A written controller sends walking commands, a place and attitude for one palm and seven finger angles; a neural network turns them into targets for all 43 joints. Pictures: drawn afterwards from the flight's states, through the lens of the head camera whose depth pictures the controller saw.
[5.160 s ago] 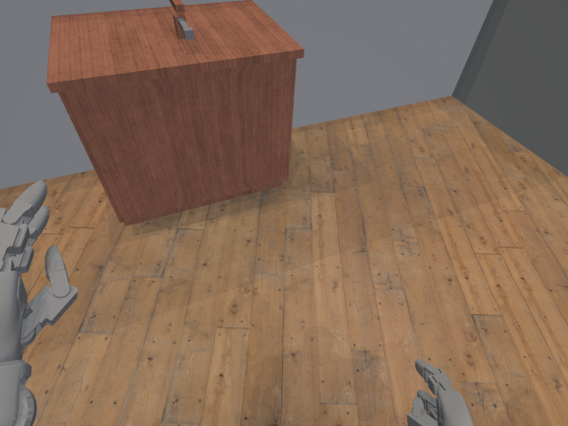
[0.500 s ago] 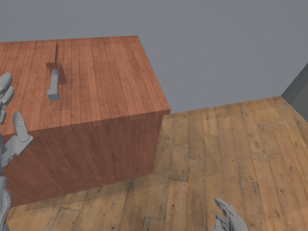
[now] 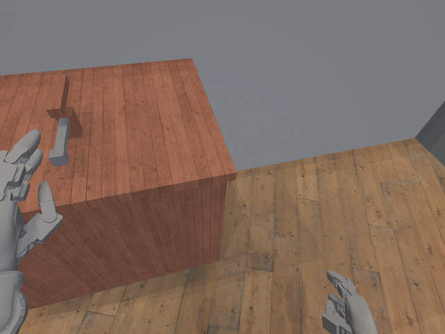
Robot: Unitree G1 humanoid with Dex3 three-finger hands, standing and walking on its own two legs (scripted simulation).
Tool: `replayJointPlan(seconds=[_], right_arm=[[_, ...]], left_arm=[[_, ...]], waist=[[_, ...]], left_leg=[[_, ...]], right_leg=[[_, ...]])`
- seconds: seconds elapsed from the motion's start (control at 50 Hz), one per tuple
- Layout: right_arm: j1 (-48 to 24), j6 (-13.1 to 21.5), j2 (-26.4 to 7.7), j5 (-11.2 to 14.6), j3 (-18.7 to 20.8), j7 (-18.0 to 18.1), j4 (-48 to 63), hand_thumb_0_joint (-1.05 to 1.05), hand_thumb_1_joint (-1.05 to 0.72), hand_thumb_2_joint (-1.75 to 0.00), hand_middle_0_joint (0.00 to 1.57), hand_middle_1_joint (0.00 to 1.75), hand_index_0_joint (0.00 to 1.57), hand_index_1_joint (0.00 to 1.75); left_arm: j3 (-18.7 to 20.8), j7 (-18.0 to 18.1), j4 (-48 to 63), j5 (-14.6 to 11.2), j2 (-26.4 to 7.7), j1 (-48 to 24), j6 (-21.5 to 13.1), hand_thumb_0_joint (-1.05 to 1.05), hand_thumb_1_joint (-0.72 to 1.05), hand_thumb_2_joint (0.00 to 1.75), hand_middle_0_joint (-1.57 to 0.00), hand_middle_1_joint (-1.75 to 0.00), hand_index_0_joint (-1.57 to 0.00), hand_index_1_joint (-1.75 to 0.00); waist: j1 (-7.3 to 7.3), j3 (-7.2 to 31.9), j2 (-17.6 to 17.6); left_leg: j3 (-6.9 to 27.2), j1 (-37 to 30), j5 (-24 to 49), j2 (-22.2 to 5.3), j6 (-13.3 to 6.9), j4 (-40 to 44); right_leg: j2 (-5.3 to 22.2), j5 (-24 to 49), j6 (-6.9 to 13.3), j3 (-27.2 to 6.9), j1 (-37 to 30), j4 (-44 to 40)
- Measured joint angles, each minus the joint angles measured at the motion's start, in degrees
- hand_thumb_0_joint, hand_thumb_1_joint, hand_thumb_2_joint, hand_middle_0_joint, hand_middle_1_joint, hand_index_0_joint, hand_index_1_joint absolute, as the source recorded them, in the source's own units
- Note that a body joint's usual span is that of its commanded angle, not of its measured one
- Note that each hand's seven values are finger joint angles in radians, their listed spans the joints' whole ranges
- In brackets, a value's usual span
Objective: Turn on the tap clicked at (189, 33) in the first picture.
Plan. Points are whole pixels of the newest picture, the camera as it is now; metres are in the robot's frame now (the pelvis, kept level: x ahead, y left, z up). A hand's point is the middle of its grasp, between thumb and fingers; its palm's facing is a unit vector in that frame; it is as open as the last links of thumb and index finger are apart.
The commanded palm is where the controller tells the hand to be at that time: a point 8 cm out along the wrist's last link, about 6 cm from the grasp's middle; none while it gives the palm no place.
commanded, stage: come to a stop and stand still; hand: left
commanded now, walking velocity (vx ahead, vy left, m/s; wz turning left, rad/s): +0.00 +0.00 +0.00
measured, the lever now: (59, 157) +0.43 +0.39 +0.03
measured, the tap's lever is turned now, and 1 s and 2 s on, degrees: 0 0 0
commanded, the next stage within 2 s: look again from close up in 0.30 s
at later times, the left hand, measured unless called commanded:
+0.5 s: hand (61, 223) +0.22 +0.24 +0.15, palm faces +0.37 -0.85 -0.37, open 7.4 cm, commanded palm +0.16 +0.27 +0.17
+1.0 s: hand (42, 225) +0.22 +0.27 +0.14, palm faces +0.38 -0.85 -0.37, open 7.4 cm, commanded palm +0.16 +0.30 +0.17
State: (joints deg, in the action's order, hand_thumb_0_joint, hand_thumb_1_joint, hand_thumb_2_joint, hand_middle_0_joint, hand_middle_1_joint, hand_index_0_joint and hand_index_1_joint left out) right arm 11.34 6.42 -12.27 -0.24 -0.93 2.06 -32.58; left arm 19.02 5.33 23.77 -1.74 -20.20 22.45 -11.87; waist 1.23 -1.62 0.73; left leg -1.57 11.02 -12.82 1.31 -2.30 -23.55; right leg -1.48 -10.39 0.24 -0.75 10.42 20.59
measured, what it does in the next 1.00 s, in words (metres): stands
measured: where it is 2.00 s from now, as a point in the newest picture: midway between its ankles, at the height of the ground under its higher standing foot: outside the picture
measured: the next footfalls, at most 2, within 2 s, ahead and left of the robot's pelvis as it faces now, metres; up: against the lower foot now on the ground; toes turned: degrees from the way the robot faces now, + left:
right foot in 1.56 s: +0.12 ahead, -0.04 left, +0.00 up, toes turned -1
left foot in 1.86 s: +0.20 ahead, +0.26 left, +0.00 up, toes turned +2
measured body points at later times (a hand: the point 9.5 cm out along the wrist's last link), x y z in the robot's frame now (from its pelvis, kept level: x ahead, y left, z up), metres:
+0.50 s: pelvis +0.00 -0.01 +0.00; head +0.01 +0.00 +0.45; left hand +0.19 +0.28 +0.17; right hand +0.18 -0.23 -0.08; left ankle +0.00 +0.09 -0.74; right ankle +0.00 -0.12 -0.74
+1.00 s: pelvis +0.01 +0.02 -0.01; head +0.01 +0.03 +0.44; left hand +0.19 +0.31 +0.16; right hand +0.18 -0.22 -0.08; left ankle +0.00 +0.09 -0.74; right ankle +0.01 -0.12 -0.74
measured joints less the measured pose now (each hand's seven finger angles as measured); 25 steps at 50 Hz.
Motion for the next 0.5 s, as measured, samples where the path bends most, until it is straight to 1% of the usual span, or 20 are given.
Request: replayJointPlan(seconds=[0.08,0.16,0.36,0.5], right_arm=[[0.0,-0.8,-0.1,0.2,0.2,0.4,0.3,0.01,-0.90,-0.90,0.20,0.30,0.20,0.30],[0.2,-1.5,0.0,0.3,0.2,0.7,0.3,0.01,-0.90,-0.90,0.20,0.30,0.20,0.30],[0.9,-2.7,0.2,0.4,-0.1,1.2,-0.1,0.01,-0.90,-0.90,0.20,0.30,0.20,0.30],[1.1,-3.0,0.4,0.4,-0.3,1.4,0.0,0.01,-0.90,-0.90,0.20,0.30,0.20,0.30]], left_arm=[[0.1,0.1,0.9,-0.5,-0.7,1.5,0.5,0.01,0.89,0.89,-0.21,-0.30,-0.21,-0.30],[0.4,0.2,0.9,-1.0,-1.1,2.4,0.9,0.01,0.89,0.89,-0.21,-0.30,-0.21,-0.30],[-0.7,0.6,-0.4,-1.3,0.0,2.4,2.1,0.01,0.89,0.89,-0.21,-0.30,-0.21,-0.30],[-0.8,0.6,-0.5,-1.3,-0.3,2.1,2.2,0.01,0.89,0.89,-0.21,-0.30,-0.21,-0.30]], waist=[[-0.57,0.1,-0.4],[-0.76,0.4,-0.9],[-0.37,1.2,-1.3],[-0.32,1.1,-1.1]], left_leg=[[0.2,-0.2,-0.3,-0.3,0.4,0.1],[0.3,-0.4,-0.4,-0.7,0.6,0.2],[0.7,-0.9,0.2,-0.8,0.8,1.3],[0.9,-1.0,1.1,-0.5,0.6,2.3]], right_leg=[[-0.3,-0.4,0.4,0.2,-0.2,-0.1],[-0.7,-0.3,0.6,0.3,-0.6,-0.6],[-0.8,0.6,0.8,0.7,-1.5,-2.3],[-0.5,1.4,0.6,0.8,-1.7,-3.3]])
